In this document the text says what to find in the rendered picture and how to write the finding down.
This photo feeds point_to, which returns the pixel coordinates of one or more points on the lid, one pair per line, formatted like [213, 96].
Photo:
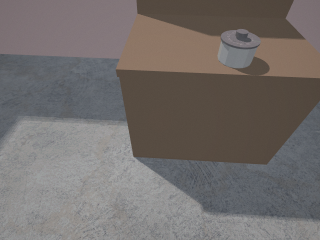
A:
[229, 38]

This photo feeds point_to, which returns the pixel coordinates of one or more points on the table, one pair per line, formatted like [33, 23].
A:
[182, 103]

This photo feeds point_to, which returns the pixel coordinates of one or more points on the pot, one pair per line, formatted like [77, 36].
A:
[234, 57]

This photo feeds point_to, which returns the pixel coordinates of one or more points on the knob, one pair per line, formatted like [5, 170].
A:
[242, 33]

